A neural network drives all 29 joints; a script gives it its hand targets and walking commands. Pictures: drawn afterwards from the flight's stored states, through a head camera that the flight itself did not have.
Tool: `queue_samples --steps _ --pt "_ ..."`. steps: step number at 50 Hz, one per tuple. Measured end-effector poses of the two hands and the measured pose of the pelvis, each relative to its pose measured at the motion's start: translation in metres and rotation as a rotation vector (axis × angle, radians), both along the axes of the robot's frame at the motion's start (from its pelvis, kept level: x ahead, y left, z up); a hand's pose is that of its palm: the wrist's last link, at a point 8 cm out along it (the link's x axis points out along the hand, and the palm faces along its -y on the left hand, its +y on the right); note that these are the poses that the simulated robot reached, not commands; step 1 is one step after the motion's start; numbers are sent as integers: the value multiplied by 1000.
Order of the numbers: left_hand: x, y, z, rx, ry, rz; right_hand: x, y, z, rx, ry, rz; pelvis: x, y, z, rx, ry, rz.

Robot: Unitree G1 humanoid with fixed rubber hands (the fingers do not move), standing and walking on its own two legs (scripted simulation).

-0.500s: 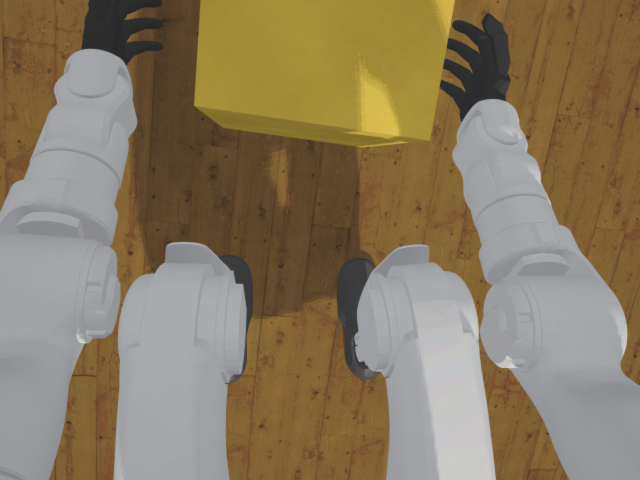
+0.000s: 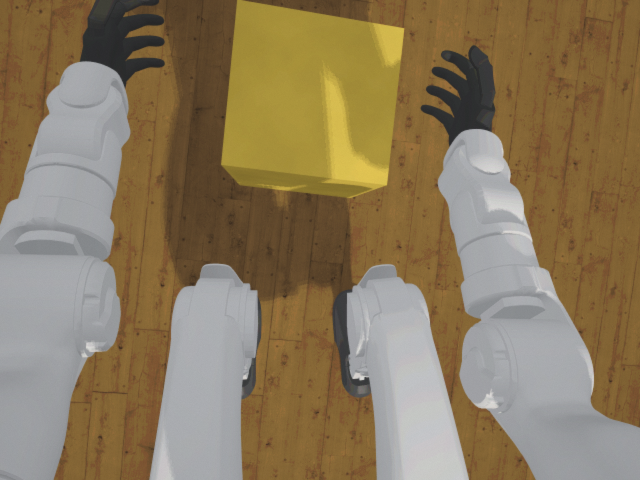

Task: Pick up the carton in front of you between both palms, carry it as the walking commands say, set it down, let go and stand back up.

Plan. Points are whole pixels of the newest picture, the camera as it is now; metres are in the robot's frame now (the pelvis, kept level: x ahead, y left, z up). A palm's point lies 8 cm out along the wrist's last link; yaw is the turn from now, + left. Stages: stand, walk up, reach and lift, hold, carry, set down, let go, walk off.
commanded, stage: set down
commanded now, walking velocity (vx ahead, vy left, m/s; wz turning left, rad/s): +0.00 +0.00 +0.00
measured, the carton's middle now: (306, 121) +0.53 +0.01 -0.32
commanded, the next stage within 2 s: let go in 0.64 s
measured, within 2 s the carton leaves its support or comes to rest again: neither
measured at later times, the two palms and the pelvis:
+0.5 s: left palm out of the picture +0.52 +0.23 +0.03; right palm (576, 82) +0.48 -0.16 +0.03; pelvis +0.02 +0.01 +0.13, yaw +1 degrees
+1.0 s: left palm out of the picture +0.42 +0.25 +0.15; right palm out of the picture +0.42 -0.19 +0.16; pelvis +0.08 +0.01 +0.26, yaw +4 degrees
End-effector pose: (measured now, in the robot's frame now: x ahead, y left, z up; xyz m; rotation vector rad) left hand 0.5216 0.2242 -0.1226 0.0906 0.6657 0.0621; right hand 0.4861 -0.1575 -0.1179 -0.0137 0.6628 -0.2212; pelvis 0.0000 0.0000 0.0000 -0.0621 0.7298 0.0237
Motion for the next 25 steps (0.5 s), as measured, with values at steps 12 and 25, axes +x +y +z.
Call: queue_samples --steps 12,25 --pt "2 5 65 2 -18 -20 -2 -2 65 -7 -22 -4 8 2 57 -2 62 10" --pt "3 11 150 -4 -16 -30 -4 -5 150 -9 -25 -1 21 7 131 2 62 23"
